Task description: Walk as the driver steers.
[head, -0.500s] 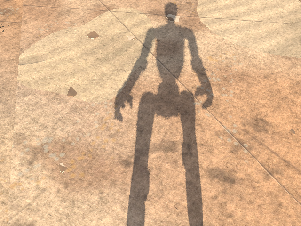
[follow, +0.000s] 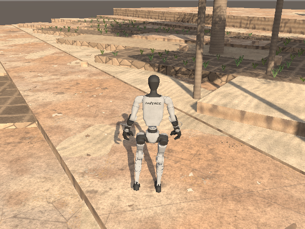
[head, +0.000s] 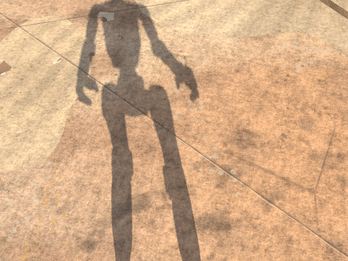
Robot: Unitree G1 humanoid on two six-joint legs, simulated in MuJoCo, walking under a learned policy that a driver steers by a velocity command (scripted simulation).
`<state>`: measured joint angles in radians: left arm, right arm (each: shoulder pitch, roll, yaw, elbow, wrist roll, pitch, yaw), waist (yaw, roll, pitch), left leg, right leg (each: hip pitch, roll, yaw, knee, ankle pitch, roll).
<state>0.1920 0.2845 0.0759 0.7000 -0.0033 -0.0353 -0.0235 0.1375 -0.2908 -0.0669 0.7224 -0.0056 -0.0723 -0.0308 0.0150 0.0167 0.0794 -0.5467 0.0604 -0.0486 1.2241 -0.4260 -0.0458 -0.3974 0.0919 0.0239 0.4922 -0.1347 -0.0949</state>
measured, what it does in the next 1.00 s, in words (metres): walks ahead: left foot, then right foot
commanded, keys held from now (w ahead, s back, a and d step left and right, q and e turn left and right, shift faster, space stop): e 0.22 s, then no key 0.26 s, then q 0.52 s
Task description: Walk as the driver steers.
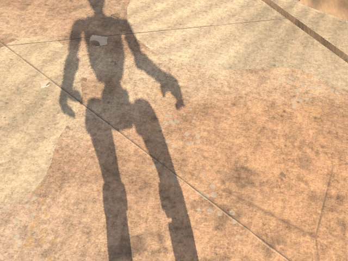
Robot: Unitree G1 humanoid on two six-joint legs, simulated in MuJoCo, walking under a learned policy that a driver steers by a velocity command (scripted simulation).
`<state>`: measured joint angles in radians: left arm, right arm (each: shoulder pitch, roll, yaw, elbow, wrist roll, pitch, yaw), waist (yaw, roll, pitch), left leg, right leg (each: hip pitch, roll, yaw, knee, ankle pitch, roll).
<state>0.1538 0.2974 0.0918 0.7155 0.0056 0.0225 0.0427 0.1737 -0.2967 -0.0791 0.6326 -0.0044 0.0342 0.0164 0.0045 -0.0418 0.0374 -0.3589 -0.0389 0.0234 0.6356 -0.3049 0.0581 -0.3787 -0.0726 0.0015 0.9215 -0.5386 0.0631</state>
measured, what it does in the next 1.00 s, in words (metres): walks ahead: right foot, then left foot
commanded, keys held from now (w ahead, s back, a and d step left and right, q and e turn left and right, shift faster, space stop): q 0.26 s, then w+q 0.06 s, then w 0.24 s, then w+e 0.44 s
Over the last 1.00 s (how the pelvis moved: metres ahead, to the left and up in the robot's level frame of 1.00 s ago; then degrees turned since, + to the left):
0.12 0.06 -0.01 0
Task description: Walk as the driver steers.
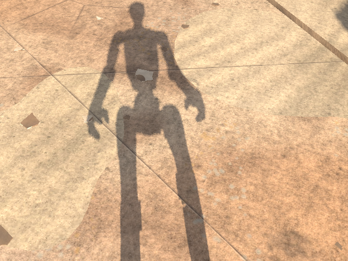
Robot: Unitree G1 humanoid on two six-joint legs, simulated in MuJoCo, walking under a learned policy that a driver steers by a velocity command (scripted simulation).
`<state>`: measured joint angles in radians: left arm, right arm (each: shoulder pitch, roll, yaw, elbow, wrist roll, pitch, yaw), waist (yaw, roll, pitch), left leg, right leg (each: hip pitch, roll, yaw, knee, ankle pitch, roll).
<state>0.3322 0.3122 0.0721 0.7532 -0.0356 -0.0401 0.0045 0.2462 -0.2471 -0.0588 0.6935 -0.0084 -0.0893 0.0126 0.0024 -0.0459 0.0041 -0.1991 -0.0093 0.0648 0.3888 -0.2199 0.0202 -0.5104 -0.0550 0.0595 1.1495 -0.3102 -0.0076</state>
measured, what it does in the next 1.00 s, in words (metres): walks ahead, turning right: right foot, then left foot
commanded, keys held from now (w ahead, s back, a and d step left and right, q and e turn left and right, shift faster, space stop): w+e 0.10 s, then e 0.68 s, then no key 0.22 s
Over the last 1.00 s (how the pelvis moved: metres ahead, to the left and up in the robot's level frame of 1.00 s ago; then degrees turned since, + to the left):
0.19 0.09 0.02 7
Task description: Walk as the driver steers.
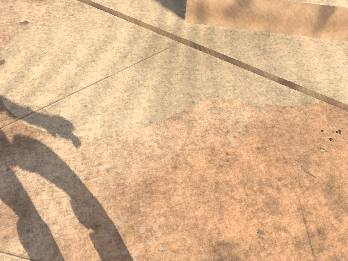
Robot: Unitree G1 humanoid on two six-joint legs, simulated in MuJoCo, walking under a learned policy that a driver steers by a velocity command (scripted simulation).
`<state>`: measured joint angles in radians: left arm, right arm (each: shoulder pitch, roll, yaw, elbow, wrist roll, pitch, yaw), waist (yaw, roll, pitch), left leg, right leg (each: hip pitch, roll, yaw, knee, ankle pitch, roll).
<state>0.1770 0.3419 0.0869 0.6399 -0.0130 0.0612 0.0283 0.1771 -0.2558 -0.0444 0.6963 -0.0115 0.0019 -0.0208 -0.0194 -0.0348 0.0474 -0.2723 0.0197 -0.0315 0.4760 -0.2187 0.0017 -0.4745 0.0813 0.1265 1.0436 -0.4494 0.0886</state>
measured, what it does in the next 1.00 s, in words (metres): walks ahead: right foot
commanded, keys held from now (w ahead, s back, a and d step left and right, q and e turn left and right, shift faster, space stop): no key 0.38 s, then w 0.24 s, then w+q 0.38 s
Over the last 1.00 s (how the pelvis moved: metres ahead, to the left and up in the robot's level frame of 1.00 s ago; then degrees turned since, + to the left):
0.27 -0.02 0.00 -33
